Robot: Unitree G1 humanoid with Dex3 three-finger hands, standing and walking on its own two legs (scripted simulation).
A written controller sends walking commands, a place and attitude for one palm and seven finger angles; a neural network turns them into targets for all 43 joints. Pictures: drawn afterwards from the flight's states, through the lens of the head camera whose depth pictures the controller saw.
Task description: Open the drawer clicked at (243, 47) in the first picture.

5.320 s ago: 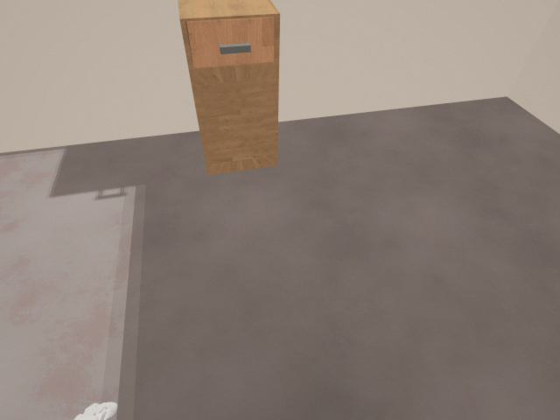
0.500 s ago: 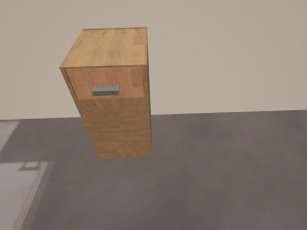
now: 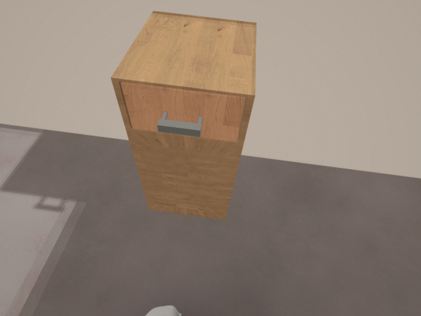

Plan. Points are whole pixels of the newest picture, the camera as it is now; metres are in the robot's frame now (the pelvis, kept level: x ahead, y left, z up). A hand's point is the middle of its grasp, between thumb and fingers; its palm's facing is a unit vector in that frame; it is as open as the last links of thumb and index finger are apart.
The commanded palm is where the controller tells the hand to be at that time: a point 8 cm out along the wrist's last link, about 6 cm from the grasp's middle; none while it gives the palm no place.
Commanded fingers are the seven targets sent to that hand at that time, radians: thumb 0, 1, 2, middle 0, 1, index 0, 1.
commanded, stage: take the last steps up to it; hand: left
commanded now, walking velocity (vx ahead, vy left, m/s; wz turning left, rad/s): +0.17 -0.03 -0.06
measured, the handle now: (181, 122) +0.62 +0.15 -0.06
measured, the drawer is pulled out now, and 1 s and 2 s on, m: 0.00 0.00 0.00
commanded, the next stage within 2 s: come to a stop and stand still in 0.08 s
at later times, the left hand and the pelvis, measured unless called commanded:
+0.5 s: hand (149, 282) +0.20 +0.15 -0.15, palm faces -0.03 -0.97 -0.25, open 7.4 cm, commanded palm none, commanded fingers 0.00 0.90 0.90 -0.20 -0.30 -0.20 -0.30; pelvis +0.10 -0.02 +0.01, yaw -1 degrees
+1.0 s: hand out of the picture +0.07 +0.21 -0.16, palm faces +0.05 -0.98 -0.19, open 7.4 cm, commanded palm none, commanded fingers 0.00 0.90 0.90 -0.20 -0.30 -0.20 -0.30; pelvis +0.06 +0.02 +0.02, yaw -1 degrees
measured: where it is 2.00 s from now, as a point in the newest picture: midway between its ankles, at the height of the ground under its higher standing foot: outside the picture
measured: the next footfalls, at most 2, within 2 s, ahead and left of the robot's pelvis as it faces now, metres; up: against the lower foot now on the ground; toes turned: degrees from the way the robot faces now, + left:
right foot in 0.38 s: +0.20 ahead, -0.12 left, +0.00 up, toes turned -7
left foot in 0.80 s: +0.06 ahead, +0.12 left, +0.00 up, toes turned -6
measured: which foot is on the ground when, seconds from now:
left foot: down 0.00-0.42, up 0.44-0.78, down 0.80-1.00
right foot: up 0.00-0.36, down 0.38-0.82, up 0.84-1.00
